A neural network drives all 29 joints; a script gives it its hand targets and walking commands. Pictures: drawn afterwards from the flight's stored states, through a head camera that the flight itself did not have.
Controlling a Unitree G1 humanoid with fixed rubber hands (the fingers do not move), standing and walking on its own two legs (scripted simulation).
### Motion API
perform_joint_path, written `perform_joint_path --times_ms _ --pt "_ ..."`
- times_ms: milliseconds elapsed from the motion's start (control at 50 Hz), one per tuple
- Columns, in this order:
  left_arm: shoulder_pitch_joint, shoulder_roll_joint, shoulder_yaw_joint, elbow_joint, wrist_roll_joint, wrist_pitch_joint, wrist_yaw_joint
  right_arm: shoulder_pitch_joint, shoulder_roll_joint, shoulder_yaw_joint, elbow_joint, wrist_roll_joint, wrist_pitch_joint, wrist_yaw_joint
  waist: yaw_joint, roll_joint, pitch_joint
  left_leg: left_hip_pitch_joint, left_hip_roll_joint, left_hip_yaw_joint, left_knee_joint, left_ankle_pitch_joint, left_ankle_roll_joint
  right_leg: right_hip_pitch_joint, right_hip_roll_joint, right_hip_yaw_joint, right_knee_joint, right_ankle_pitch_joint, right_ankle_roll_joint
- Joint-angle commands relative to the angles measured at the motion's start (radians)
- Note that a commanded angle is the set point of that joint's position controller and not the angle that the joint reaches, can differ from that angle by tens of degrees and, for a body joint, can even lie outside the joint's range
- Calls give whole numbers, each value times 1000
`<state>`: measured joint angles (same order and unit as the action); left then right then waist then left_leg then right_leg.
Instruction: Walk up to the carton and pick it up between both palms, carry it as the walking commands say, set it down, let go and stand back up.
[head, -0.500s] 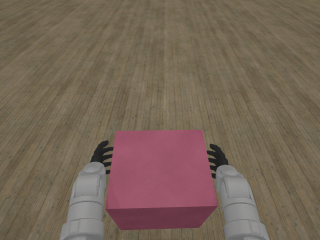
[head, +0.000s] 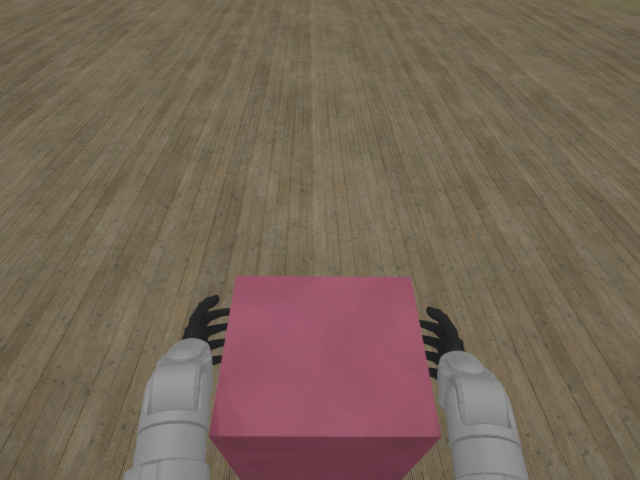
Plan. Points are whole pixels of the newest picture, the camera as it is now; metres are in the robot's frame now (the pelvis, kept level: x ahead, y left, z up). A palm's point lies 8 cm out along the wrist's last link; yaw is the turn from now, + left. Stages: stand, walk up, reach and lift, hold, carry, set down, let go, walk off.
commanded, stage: reach and lift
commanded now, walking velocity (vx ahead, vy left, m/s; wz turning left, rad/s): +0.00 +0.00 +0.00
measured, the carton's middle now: (322, 382) +0.28 +0.01 -0.04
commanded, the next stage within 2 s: hold in 0.60 s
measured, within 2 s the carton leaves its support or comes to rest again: neither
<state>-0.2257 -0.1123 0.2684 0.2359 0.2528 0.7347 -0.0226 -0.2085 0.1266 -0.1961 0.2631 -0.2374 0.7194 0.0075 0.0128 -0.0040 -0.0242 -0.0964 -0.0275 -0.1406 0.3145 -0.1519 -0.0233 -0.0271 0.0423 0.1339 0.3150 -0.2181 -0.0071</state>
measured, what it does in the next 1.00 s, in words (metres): stands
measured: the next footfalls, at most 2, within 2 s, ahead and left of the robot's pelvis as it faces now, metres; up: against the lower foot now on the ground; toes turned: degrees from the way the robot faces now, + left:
left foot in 2.00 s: -0.06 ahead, +0.12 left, +0.00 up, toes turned +7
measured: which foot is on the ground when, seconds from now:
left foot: down 0.00-1.00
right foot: down 0.00-1.00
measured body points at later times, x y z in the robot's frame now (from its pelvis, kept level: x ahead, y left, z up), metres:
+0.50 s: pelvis -0.01 +0.00 +0.00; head -0.05 +0.00 +0.45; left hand +0.28 +0.17 +0.02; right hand +0.27 -0.16 +0.02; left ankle +0.02 +0.14 -0.75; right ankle -0.03 -0.12 -0.75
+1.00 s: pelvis -0.02 +0.01 +0.00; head -0.07 +0.01 +0.45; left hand +0.27 +0.17 +0.02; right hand +0.26 -0.16 +0.02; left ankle +0.02 +0.13 -0.75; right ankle -0.03 -0.12 -0.75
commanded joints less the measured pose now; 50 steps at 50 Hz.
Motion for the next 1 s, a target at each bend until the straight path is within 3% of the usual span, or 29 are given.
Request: perform_joint_path --times_ms 0,20,40,80,140,180,220,260,320,340,380,440,480,500,540,560,580,620,640,660,680,740,820,860,900,920,940,960,980 --pt "-500 -956 -687 -155 -340 -30 -247 -527 872 599 -215 289 -59 245 -47 -5 -338 225 -56 54 6 454 -19 23 49 -54 -18 490 31" --pt "-458 -938 -690 -193 -326 -37 -242 -504 875 626 -242 286 -55 249 -25 -24 -345 249 -57 47 9 503 -17 23 56 -50 -20 507 35" --pt "-441 -929 -669 -138 -309 -31 -245 -512 841 623 -238 293 -54 248 -7 13 -335 199 -70 66 7 450 -20 54 46 -36 -34 496 30" --pt "-412 -913 -654 -94 -289 -26 -243 -574 834 642 -274 293 -57 242 -17 -33 -300 181 -70 58 -9 359 -8 51 43 -45 -28 439 34" --pt "-413 -922 -654 -114 -280 -32 -236 -604 829 660 -314 301 -60 243 -9 -4 -277 170 -69 65 -6 299 -5 12 43 -51 -19 357 30" --pt "-484 -889 -677 -172 -294 -37 -228 -530 857 638 -215 299 -45 243 2 -19 -278 181 -77 75 7 285 -7 -12 40 -37 -19 360 37" --pt "-501 -901 -666 -165 -289 -45 -229 -576 857 634 -236 288 -54 249 5 -17 -307 186 -69 64 5 239 2 -6 45 -38 -12 301 26" --pt "-480 -924 -695 -153 -296 -43 -241 -584 854 668 -271 315 -69 250 -4 12 -333 174 -74 77 20 277 -3 -3 40 -36 -12 345 24" --pt "-460 -896 -654 -115 -275 -24 -240 -525 848 605 -177 282 -40 247 -17 -2 -267 158 -69 76 2 231 7 -11 41 -45 -12 315 25" --pt "-483 -914 -670 -127 -274 -28 -238 -545 856 605 -190 280 -53 246 -31 48 -281 183 -67 77 7 219 -1 -28 36 -46 -22 278 15" --pt "-508 -906 -663 -107 -291 -33 -245 -613 863 627 -211 291 -48 245 -8 -4 -248 145 -65 73 5 159 12 -53 40 -46 -26 185 17" --pt "-476 -901 -643 -79 -278 -24 -251 -615 860 598 -204 282 -49 247 -14 -31 -217 132 -63 70 7 162 9 -55 52 -63 -19 186 23" --pt "-549 -915 -652 -90 -275 -33 -251 -630 867 576 -170 273 -53 250 -16 35 -219 129 -67 79 16 125 4 -62 35 -39 -26 154 9" --pt "-573 -911 -671 -112 -294 -39 -254 -585 874 567 -125 261 -47 257 -40 -2 -240 160 -55 71 2 126 2 -79 53 -62 -18 138 14" --pt "-574 -929 -668 -111 -300 -39 -256 -616 880 571 -152 270 -55 261 -34 7 -282 163 -51 69 7 137 -2 -48 53 -61 -13 152 9" --pt "-510 -931 -644 -72 -283 -36 -255 -617 870 588 -192 275 -56 261 -3 17 -271 144 -54 68 13 167 2 -35 49 -51 -18 173 5" --pt "-550 -952 -671 -93 -293 -37 -259 -653 862 580 -203 272 -60 259 -42 23 -284 156 -53 72 14 149 -3 -48 52 -59 -14 152 9" --pt "-543 -961 -667 -63 -294 -31 -259 -683 849 586 -242 273 -62 257 -40 5 -296 159 -59 73 21 153 -2 -31 53 -61 -16 163 9" --pt "-529 -962 -671 -86 -299 -36 -253 -599 864 576 -173 271 -49 261 -39 18 -257 177 -50 66 15 191 -2 -69 49 -56 -21 185 7" --pt "-554 -980 -687 -111 -301 -36 -256 -644 851 579 -208 279 -56 268 -39 67 -299 166 -56 66 20 197 -9 -57 56 -63 -13 169 2" --pt "-539 -960 -669 -101 -291 -34 -253 -630 858 577 -170 271 -45 270 -36 17 -281 159 -53 59 10 188 -6 -39 59 -66 -14 176 6" --pt "-518 -965 -679 -106 -306 -28 -255 -581 876 603 -182 294 -43 268 -30 53 -274 149 -65 75 11 221 -4 -29 48 -61 -14 227 9" --pt "-513 -937 -654 -91 -283 -31 -249 -618 849 583 -174 275 -37 274 -28 1 -233 150 -58 70 -4 138 10 -69 44 -52 -25 136 7" --pt "-507 -936 -634 -57 -270 -22 -254 -632 865 600 -184 284 -40 273 -2 -17 -198 121 -67 75 -3 117 14 -62 42 -61 -27 138 13" --pt "-567 -962 -662 -80 -286 -34 -252 -645 860 577 -182 274 -53 281 -26 24 -254 152 -51 66 -2 63 3 -78 49 -62 -17 77 -3" --pt "-524 -932 -634 -65 -264 -30 -251 -679 878 604 -179 294 -49 285 13 4 -227 131 -55 80 -4 63 11 -68 44 -57 -18 80 4" --pt "-562 -960 -658 -86 -298 -35 -257 -680 879 614 -189 298 -45 281 -12 -19 -209 136 -53 67 2 58 17 -94 45 -64 -21 61 8" --pt "-572 -934 -650 -97 -284 -43 -256 -675 904 606 -161 309 -50 288 19 17 -231 143 -54 79 4 76 15 -82 39 -51 -13 84 4" --pt "-600 -953 -667 -93 -302 -34 -259 -631 906 581 -123 289 -44 288 -14 13 -227 118 -59 74 4 52 11 -75 37 -55 -22 66 -1"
